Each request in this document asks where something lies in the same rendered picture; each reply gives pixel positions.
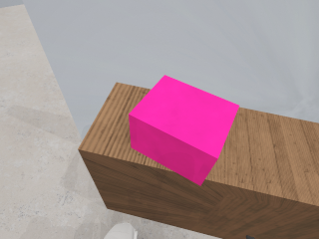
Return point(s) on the robot left thigh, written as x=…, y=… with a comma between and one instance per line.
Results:
x=122, y=231

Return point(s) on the carton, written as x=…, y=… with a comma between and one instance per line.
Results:
x=181, y=127

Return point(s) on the pedestal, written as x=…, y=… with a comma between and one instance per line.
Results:
x=265, y=183

